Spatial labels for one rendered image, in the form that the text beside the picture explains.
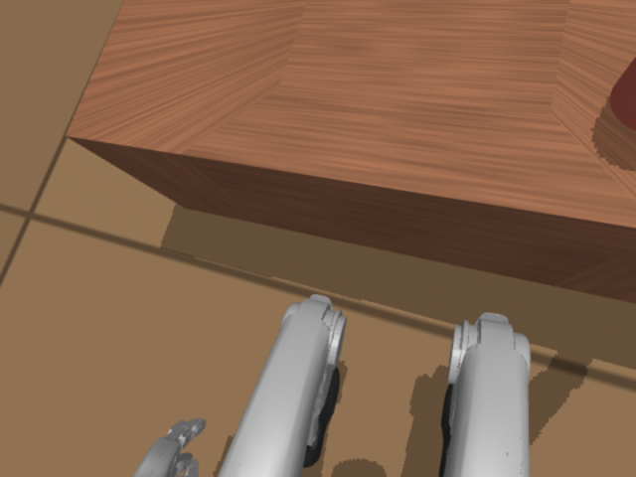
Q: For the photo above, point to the left robot hand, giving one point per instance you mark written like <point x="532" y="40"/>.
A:
<point x="163" y="459"/>

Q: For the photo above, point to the left robot foot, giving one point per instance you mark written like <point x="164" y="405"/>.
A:
<point x="313" y="452"/>

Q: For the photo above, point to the bottle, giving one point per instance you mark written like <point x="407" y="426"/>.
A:
<point x="623" y="97"/>

